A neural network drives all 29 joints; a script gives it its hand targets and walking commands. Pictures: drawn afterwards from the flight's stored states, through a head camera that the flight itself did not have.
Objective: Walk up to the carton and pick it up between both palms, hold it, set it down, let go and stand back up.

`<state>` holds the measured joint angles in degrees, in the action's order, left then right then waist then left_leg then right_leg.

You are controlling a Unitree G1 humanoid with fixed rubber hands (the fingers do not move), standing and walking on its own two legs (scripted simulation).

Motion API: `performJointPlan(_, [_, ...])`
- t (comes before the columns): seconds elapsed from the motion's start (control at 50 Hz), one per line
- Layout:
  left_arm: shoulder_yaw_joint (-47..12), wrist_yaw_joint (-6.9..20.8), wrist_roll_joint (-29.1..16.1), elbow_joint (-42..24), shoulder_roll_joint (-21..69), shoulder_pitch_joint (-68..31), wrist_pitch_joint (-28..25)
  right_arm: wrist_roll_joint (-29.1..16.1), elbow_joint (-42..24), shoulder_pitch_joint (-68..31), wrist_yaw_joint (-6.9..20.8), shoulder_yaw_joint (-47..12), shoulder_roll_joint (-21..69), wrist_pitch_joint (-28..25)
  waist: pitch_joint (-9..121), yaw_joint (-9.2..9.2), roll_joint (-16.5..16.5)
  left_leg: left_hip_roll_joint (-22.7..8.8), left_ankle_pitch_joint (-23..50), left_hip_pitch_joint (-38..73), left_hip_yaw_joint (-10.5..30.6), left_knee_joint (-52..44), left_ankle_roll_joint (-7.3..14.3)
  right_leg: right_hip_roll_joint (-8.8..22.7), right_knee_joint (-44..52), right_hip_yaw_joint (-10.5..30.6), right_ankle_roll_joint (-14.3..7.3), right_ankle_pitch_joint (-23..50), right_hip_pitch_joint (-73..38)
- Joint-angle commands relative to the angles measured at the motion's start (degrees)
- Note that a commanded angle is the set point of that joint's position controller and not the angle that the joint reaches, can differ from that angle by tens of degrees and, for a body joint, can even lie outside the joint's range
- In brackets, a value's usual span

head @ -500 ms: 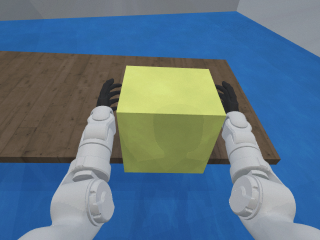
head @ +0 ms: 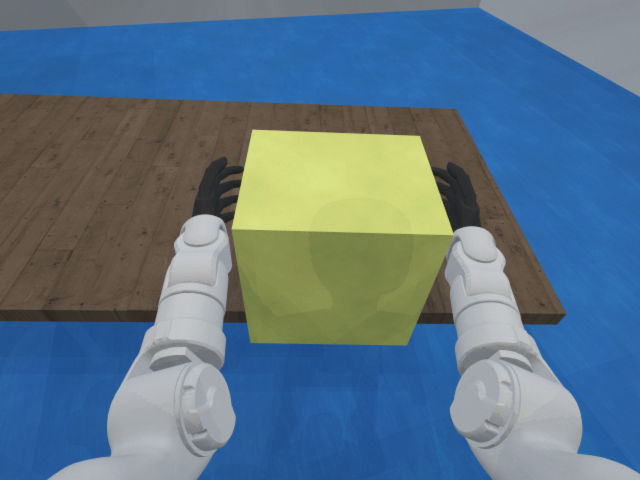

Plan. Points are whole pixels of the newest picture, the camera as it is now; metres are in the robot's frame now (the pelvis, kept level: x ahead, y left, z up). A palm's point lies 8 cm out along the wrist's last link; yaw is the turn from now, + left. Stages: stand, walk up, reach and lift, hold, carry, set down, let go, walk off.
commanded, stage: set down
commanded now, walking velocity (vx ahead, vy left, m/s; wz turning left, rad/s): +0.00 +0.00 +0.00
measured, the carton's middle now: (332, 242) +0.43 -0.03 +0.07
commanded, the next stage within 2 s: none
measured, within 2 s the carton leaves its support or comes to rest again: neither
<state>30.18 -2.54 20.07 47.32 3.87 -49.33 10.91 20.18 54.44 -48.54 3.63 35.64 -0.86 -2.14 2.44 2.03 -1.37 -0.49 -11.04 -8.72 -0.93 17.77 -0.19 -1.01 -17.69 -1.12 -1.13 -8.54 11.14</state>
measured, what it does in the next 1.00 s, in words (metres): stands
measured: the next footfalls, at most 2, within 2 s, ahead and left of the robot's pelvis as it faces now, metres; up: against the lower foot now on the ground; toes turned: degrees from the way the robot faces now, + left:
none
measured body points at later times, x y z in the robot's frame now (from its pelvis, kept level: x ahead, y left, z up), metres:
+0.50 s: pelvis +0.00 +0.00 +0.00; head +0.02 +0.02 +0.45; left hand +0.44 +0.14 +0.12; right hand +0.42 -0.19 +0.13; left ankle -0.02 +0.12 -0.75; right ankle +0.01 -0.10 -0.75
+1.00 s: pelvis +0.01 +0.00 +0.00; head +0.03 +0.02 +0.45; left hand +0.44 +0.14 +0.12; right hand +0.42 -0.19 +0.13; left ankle -0.02 +0.12 -0.75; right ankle +0.01 -0.10 -0.75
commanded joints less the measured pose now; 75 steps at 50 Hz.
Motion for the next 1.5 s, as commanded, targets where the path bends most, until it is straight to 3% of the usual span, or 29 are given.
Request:
performJointPlan(0.0, [-12.0, 4.5, -0.8, -2.0, 19.5, -29.5, -1.8, 0.9, -1.3, -28.9, 8.1, -12.4, 21.4, -1.8, 20.3, 0.31, 0.0, -0.2, 11.3, 5.5, -3.5, -1.7, -0.9, 0.4, -1.2, -4.3, 4.5, 20.0, -11.1])
performJointPlan(0.1, [-10.1, 5.1, 0.5, -2.2, 18.4, -26.8, -1.7, 1.2, -2.5, -26.8, 8.1, -13.0, 21.5, -1.4, 18.4, -0.07, -2.1, 0.5, 9.2, 1.9, -4.3, -2.4, 0.1, 0.9, -1.6, -3.7, 5.4, 22.4, -14.7])
performJointPlan(0.14, [-10.6, 5.0, 0.6, -3.1, 19.3, -26.7, -1.8, 1.2, -3.3, -26.8, 8.3, -12.7, 20.8, -1.5, 18.9, -0.44, -0.6, 0.1, 9.2, 2.7, -4.2, -2.7, 0.1, 0.7, -1.7, -3.9, 5.1, 20.9, -13.6])
performJointPlan(0.22, [-10.2, 5.3, 1.2, -3.1, 18.5, -25.6, -1.8, 2.0, -2.6, -24.4, 8.6, -12.1, 21.3, -1.0, 17.0, -0.07, -1.2, 0.1, 8.4, 3.4, -4.3, -2.9, 0.3, 1.0, -1.2, -3.8, 4.9, 19.6, -13.1])
performJointPlan(0.26, [-9.6, 5.5, 1.4, -3.5, 18.1, -25.5, -1.8, 2.3, -3.1, -24.3, 8.5, -12.0, 20.9, -0.6, 16.4, -0.35, -1.2, 0.3, 7.3, 2.8, -4.3, -3.5, 0.7, 1.1, -1.1, -3.8, 5.3, 18.8, -13.0])
performJointPlan(0.28, [-10.6, 5.3, -0.2, -1.6, 18.5, -26.0, -1.1, 2.2, -4.9, -25.3, 8.6, -11.8, 20.9, -0.4, 17.1, 0.60, -1.0, 0.3, 6.4, 3.4, -2.9, -4.4, 0.1, 1.0, -0.9, -4.2, 6.4, 18.1, -11.2])
performJointPlan(0.4, [-10.5, 5.4, 0.8, -2.1, 20.0, -23.7, -0.7, 2.5, -4.2, -22.8, 9.1, -11.6, 21.2, 0.0, 16.3, 0.51, 0.2, -0.1, 10.1, 7.7, -2.8, -2.7, -0.9, 0.6, -0.1, -5.1, 5.7, 17.6, -7.9])
performJointPlan(0.76, [-9.0, 6.6, 2.1, -3.0, 20.0, -19.6, -0.5, 3.4, -5.5, -18.4, 9.4, -11.7, 20.6, 1.2, 12.5, 0.43, -0.2, 0.0, 10.2, 7.9, -2.8, -3.0, -0.2, 0.6, 0.2, -4.9, 5.9, 16.9, -7.3])
performJointPlan(0.9, [-7.5, 6.7, 2.6, -3.2, 17.8, -19.5, -0.3, 4.9, -6.0, -17.4, 10.0, -10.2, 17.9, 2.3, 12.0, -0.26, -0.2, -0.1, 10.4, 9.3, -3.5, -2.5, -0.5, 0.7, 0.4, -4.6, 6.0, 16.0, -6.2])
performJointPlan(0.98, [-6.2, 5.0, 2.2, -2.8, 11.1, -19.4, -0.9, 4.6, -5.0, -15.6, 8.6, -8.8, 11.0, 2.4, 12.4, -0.59, -0.2, -0.1, 11.2, 8.8, -4.1, -2.2, -0.7, 0.7, -0.1, -3.9, 6.0, 16.3, -5.6])
performJointPlan(1.02, [-6.2, 2.6, 0.9, -3.3, 3.4, -19.5, -1.8, 2.6, -4.1, -14.4, 6.4, -8.2, 2.7, 1.5, 13.6, -0.87, 0.1, -0.1, 12.3, 8.5, -4.4, -1.9, -0.8, 0.5, -0.5, -3.2, 5.9, 16.9, -5.1])
performJointPlan(1.06, [-11.0, -1.5, -3.3, -3.9, -5.4, -20.8, -3.3, -3.5, -3.3, -16.2, 2.9, -11.6, -6.8, -0.2, 17.1, -1.52, 2.0, -0.4, 14.9, 7.1, -4.3, -0.6, -1.3, -0.3, -0.5, -2.7, 5.3, 17.6, -3.4])
performJointPlan(1.1, [-17.8, -5.2, -10.1, -2.3, -7.4, -26.1, -4.8, -12.0, 0.2, -22.8, -0.4, -17.6, -8.8, -0.8, 22.4, -1.66, 3.3, -0.9, 16.0, 2.3, -3.4, 1.7, -1.7, -1.2, -1.3, -1.7, 3.8, 20.8, -1.9])
performJointPlan(1.16, [-20.6, -7.7, -15.9, 3.6, -11.7, -31.2, -6.5, -18.5, 2.2, -29.7, -2.7, -22.8, -13.2, -1.3, 30.6, -2.48, 2.1, -1.3, 14.6, -4.2, -3.3, 3.6, -2.2, -0.9, -3.4, -0.3, 2.6, 24.8, -4.1])
performJointPlan(1.22, [-22.5, -8.3, -19.7, 9.0, -14.6, -33.4, -9.4, -24.0, 4.8, -33.5, -3.9, -26.9, -17.8, -2.7, 40.0, -4.19, 0.7, -1.5, 19.5, -5.1, -3.5, 7.0, -3.4, -1.0, -5.2, 0.1, 2.1, 29.5, -5.9])
performJointPlan(1.34, [-24.3, -7.1, -23.7, 17.0, -19.4, -33.2, -13.5, -32.3, 13.8, -34.8, -5.7, -33.5, -25.3, -4.6, 44.6, -3.82, -0.9, -1.6, 26.6, -9.0, -3.1, 10.5, -5.3, -1.2, -8.1, 0.5, 2.1, 36.7, -8.1])
performJointPlan(1.48, [-28.7, -5.4, -28.2, 16.2, -22.2, -37.0, -15.4, -39.7, 19.4, -36.8, -3.8, -37.3, -32.2, -6.6, 42.7, -2.33, 2.9, -1.8, 27.4, -5.8, -1.6, 11.8, -6.4, -2.2, -7.7, -0.8, 1.7, 31.2, 0.5])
